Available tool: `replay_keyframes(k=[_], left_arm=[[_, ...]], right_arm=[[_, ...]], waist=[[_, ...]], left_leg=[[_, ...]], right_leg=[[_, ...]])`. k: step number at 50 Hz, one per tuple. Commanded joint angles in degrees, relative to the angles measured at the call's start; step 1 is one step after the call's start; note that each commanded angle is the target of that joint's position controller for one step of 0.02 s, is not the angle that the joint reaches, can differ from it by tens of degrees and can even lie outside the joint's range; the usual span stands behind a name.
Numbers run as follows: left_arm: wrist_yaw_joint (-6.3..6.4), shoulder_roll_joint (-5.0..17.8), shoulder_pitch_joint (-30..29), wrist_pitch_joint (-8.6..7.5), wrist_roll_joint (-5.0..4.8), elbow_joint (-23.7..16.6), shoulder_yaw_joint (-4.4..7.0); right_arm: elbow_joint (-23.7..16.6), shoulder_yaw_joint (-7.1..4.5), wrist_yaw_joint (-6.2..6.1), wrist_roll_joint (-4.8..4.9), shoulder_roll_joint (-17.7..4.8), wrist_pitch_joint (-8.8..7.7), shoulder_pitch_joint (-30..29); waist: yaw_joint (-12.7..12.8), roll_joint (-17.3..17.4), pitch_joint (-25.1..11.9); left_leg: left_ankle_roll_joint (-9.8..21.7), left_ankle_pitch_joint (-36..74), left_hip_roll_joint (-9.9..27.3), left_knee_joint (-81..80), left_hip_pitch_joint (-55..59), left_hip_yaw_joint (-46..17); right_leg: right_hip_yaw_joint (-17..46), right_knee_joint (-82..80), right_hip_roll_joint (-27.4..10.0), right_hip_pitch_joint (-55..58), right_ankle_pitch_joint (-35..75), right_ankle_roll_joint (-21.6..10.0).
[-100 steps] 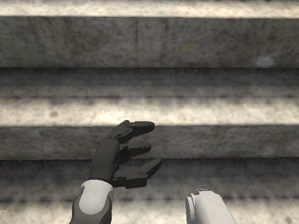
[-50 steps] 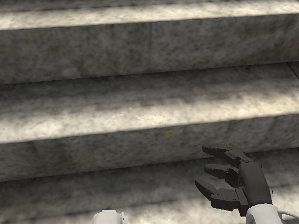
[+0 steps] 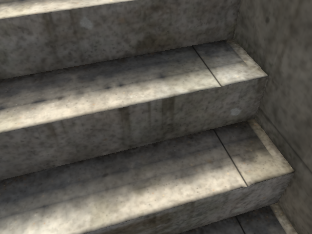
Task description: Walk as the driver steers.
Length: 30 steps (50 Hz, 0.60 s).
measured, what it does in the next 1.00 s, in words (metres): climbs, turning left: right foot 0.20 m higher, then left foot 0.19 m higher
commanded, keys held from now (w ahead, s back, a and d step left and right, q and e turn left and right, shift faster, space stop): w+q+shift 0.92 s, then q+shift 0.08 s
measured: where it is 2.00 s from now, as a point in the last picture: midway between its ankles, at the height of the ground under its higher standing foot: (5, 14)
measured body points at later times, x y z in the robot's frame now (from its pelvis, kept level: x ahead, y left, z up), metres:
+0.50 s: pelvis +0.33 +0.00 +0.26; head +0.31 -0.01 +0.71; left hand +0.25 +0.26 +0.12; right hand +0.63 -0.14 +0.25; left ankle +0.33 +0.14 -0.09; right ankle +0.30 -0.13 -0.47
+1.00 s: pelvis +0.64 +0.15 +0.52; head +0.71 +0.17 +0.97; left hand +0.89 +0.42 +0.60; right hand +0.78 -0.09 +0.38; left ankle +0.51 +0.15 -0.21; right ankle +0.77 +0.09 -0.06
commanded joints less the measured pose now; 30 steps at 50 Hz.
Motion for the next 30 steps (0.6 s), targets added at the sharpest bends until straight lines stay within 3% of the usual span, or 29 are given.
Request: replay_keyframes(k=[1, 2, 3, 4, 5, 6, 7, 8, 9, 10, 11, 12, 13, 14, 15, 16, 17, 18, 19, 20, 21, 22, 23, 24, 26, 27, 28, 29, 30], left_arm=[[0.57, -10.96, -7.68, 1.31, 1.66, -12.52, -5.96], [0.73, -9.33, -11.07, 2.22, 0.66, -14.48, -6.08], [1.04, -5.75, -15.32, 3.02, 0.31, -16.44, -5.88], [1.73, -5.37, -18.80, 4.04, 0.46, -17.44, -5.40], [1.86, -5.67, -21.61, 4.54, 1.06, -20.07, -5.83], [2.17, -7.00, -27.56, 4.09, 0.75, -22.60, -6.44], [1.90, -7.19, -30.11, 3.46, 0.85, -23.64, -7.27], [1.43, -7.93, -32.31, 3.29, -0.26, -25.15, -7.94], [0.16, -7.25, -29.22, 3.64, -1.87, -23.04, -8.95], [0.12, -5.03, -21.64, 3.70, -4.25, -16.67, -7.55], [1.19, -2.19, -9.09, 4.32, -4.51, -17.15, -4.55], [2.43, 5.53, 6.80, 4.86, -3.09, -13.42, -1.08], [3.57, 12.61, 13.97, 4.52, -0.16, -10.81, 1.77], [3.95, 15.88, 13.76, 4.34, -1.29, -8.39, 2.84], [3.43, 13.01, 3.70, 3.21, -2.86, -8.52, 3.05], [3.26, 7.86, -3.69, 1.97, -4.08, -5.70, 1.50], [2.30, 2.59, -6.01, 0.85, -3.26, -0.65, 0.25], [1.46, -0.34, -3.14, -0.09, -2.30, 4.46, -0.43], [0.72, -0.77, -0.10, -1.07, -1.26, 9.07, -0.56], [0.52, -2.05, 1.36, -1.68, -0.48, 11.95, -0.68], [1.08, -2.24, 0.53, -1.51, -0.35, 13.34, -1.29], [-0.21, -1.58, 2.56, -2.15, -0.13, 15.53, -1.14], [-0.01, -1.45, 1.80, -2.46, -0.79, 16.34, -2.13], [-0.32, 0.93, 0.50, -2.69, -0.72, 16.44, -1.92], [-0.16, 5.37, -0.47, -2.36, -1.80, 15.63, -1.09], [-0.10, 4.74, 1.14, -1.88, -2.74, 17.21, -1.26], [0.70, 10.48, 1.70, -1.47, -4.70, 15.28, -0.32], [2.70, 13.49, 2.60, -1.70, -7.05, 12.15, 0.25], [3.57, 21.36, 4.36, -2.01, -7.34, 9.73, 1.66]], right_arm=[[5.63, -1.34, 1.25, -0.79, 0.25, -2.76, 7.61], [5.98, -0.63, 1.11, -0.11, 1.35, -3.17, 5.31], [5.26, -0.78, 1.12, 0.06, -1.21, -3.82, 3.02], [5.89, -1.44, 1.18, -0.13, -3.29, -4.88, 5.94], [6.02, -1.99, 0.81, -0.28, -5.72, -5.87, 9.11], [8.44, -2.53, 0.59, 0.07, -6.31, -6.07, 14.01], [9.51, -2.56, 0.47, 0.73, -5.03, -5.84, 18.32], [9.94, -2.91, -0.34, 2.24, -4.86, -5.32, 21.02], [6.30, -3.34, -0.86, 3.75, -6.50, -4.32, 15.84], [6.13, -2.67, -1.02, 5.30, -7.08, -4.78, 20.17], [4.43, -5.63, -0.79, 5.28, -18.14, -6.50, 17.73], [1.35, -7.69, 0.93, 4.37, -22.62, -7.41, 8.94], [-1.01, -7.42, 3.13, 4.47, -18.26, -8.22, 6.91], [-5.21, -6.72, 4.16, 0.65, -10.12, -7.63, -1.59], [-9.09, -5.87, 3.19, -3.22, -3.95, -6.81, -3.66], [-12.85, -3.93, 2.29, -5.17, 2.75, -4.77, -6.51], [-14.36, -3.05, 1.51, -4.87, 2.71, -3.29, -6.43], [-15.62, -1.49, 1.71, -4.52, 5.85, -2.24, -5.11], [-16.48, 0.09, 2.06, -2.94, 8.37, -1.03, -2.94], [-16.21, 0.65, 2.48, -1.16, 8.69, -0.41, -1.51], [-16.36, 0.58, 2.32, 1.14, 7.92, 0.12, 0.46], [-15.97, -0.06, 0.97, 2.05, 6.72, 1.11, -1.26], [-19.14, 0.16, 0.23, 3.10, 6.53, 2.25, -5.14], [-20.34, 0.33, -0.43, 3.23, 6.92, 3.79, -8.77], [-23.65, 0.54, -0.67, 2.90, 5.22, 5.14, -13.12], [-24.55, 0.55, -1.27, 2.98, 4.23, 5.94, -18.83], [-22.96, 0.71, -0.24, 2.22, 1.77, 6.83, -13.23], [-19.61, -1.05, 1.24, 1.53, -2.29, 6.89, -9.26], [-16.84, -1.78, 1.09, 1.03, -3.30, 7.55, -1.29]], waist=[[3.13, 1.10, 11.09], [4.98, -0.67, 14.50], [5.24, -1.74, 14.92], [2.73, 1.30, 12.40], [1.88, 2.50, 10.97], [-0.58, 3.89, 12.57], [-2.47, 2.66, 11.17], [-3.22, 5.17, 8.75], [-0.98, -0.89, 1.49], [-1.11, -4.24, -9.17], [7.20, 5.65, -17.89], [16.88, 9.24, -27.55], [17.24, -2.08, -32.96], [16.44, -16.63, -24.55], [10.71, -10.32, -18.56], [3.13, -1.31, -7.72], [-0.46, 6.41, -0.22], [-3.56, 8.32, 3.09], [-5.78, 6.31, 4.81], [-7.13, 5.54, 6.42], [-8.60, 1.69, 9.44], [-7.93, 0.39, 11.42], [-9.69, 1.36, 15.24], [-9.72, -0.76, 16.63], [-11.60, 4.79, 18.74], [-10.43, 3.20, 17.06], [-11.87, 1.26, 10.35], [-11.17, 3.61, 2.53], [-14.22, 1.15, -6.83]], left_leg=[[2.82, 4.17, 16.26, -36.74, 12.38, -30.51], [1.24, 6.87, 14.38, -40.30, 3.82, -26.04], [1.25, 14.24, 14.19, -45.40, -0.69, -23.18], [5.00, 23.73, 14.91, -48.73, 0.80, -24.57], [6.52, 24.67, 15.88, -50.08, 5.13, -26.34], [7.76, 28.64, 16.02, -51.54, 10.37, -26.80], [6.30, 26.88, 12.84, -52.13, 14.99, -23.38], [6.14, 34.57, 11.84, -53.57, 15.36, -23.35], [6.72, 54.22, 9.92, -58.95, 3.56, -16.52], [7.55, 86.35, 11.57, -53.22, 0.37, -18.71], [7.59, 119.75, 15.95, -39.79, 10.41, -22.05], [6.62, 123.86, 16.48, -19.51, 16.03, -22.44], [4.47, 109.10, 8.48, 0.01, 6.56, -22.09], [2.60, 45.13, -1.34, 27.11, -9.51, -17.63], [1.29, 35.48, -0.76, 53.02, -19.49, -22.64], [1.90, 35.84, 1.25, 61.21, -26.76, -19.01], [2.33, 33.20, 2.74, 68.02, -31.31, -15.91], [3.10, 29.65, 3.62, 76.15, -34.81, -17.44], [3.39, 22.63, 4.85, 79.89, -39.85, -18.01], [3.77, 17.08, 5.76, 80.57, -43.99, -20.14], [3.55, 14.09, 5.74, 77.07, -45.46, -20.94], [3.22, 10.61, 4.86, 85.80, -46.41, -17.96], [2.65, 9.26, 4.40, 82.83, -46.86, -17.61], [3.43, 8.15, 2.68, 84.26, -48.00, -14.56], [3.06, 9.85, 4.24, 63.04, -42.46, -10.64], [3.65, 14.18, 4.02, 50.17, -31.47, -5.53], [3.89, 16.21, 5.52, 37.46, -12.71, 1.91], [2.34, 16.05, 1.19, 31.72, 2.98, 5.67], [1.83, 11.47, -1.47, 35.15, 8.28, 6.98]], right_leg=[[4.45, 20.30, -2.36, -33.98, -12.51, -1.32], [0.24, 12.11, -5.02, -29.90, -12.73, 0.35], [-5.81, 2.18, -7.00, -24.55, -13.01, 2.10], [-13.36, 9.87, -6.79, -24.55, -16.77, 2.82], [-13.07, 11.59, -9.75, -27.60, -19.42, 2.91], [-14.50, 13.22, -11.03, -34.46, -27.58, 2.62], [-15.85, 0.50, -12.46, -32.55, -28.54, 2.52], [-13.96, -12.24, -13.05, -24.35, -32.06, 0.59], [-19.57, -37.30, -10.10, 7.68, -30.32, 0.49], [-27.37, -35.02, -2.28, 28.87, -28.84, 1.84], [-21.58, -39.37, -1.63, 35.87, -31.75, 3.19], [-11.85, -45.52, -5.99, 42.47, -33.88, 2.15], [13.32, -62.07, -17.84, 50.47, -53.16, -1.60], [37.75, -86.35, -26.30, 47.41, -60.42, -5.61], [43.32, -91.93, -29.78, 41.37, -63.84, -3.47], [33.87, -87.73, -30.17, 33.05, -60.55, -2.23], [22.65, -85.48, -29.40, 26.76, -48.59, -3.44], [13.18, -86.75, -27.89, 23.71, -37.23, -1.61], [5.04, -89.70, -26.60, 26.07, -27.66, 0.63], [-1.40, -91.18, -26.27, 27.90, -23.50, 1.75], [-7.19, -94.09, -26.90, 25.68, -24.65, 3.24], [-10.86, -97.23, -27.95, 23.54, -22.71, 2.61], [-15.46, -100.07, -26.50, 18.67, -24.62, 4.21], [-18.91, -102.60, -24.47, 16.83, -22.45, 4.19], [-26.60, -107.61, -20.10, 12.61, -19.84, 6.02], [-33.20, -112.05, -17.44, 9.06, -6.38, 5.83], [-35.66, -118.73, -17.92, 8.37, 5.46, 2.63], [-34.33, -112.98, -17.96, 12.72, 39.05, -0.64], [-32.87, -103.52, -21.48, 23.98, 79.58, -2.29]])
Keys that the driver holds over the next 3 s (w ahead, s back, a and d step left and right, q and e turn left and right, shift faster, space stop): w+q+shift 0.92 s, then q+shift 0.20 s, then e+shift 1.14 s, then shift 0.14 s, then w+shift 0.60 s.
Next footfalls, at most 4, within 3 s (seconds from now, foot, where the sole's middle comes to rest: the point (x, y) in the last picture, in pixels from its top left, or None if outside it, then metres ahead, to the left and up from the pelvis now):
0.24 right None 0.34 -0.13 -0.51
0.66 left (117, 185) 0.52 0.16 -0.31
1.02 right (142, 75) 0.81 0.09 -0.11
1.46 left None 0.82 0.62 0.08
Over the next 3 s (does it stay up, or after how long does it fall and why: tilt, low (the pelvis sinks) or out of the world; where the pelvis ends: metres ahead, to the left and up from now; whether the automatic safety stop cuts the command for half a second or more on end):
stays up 1.13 0.44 0.95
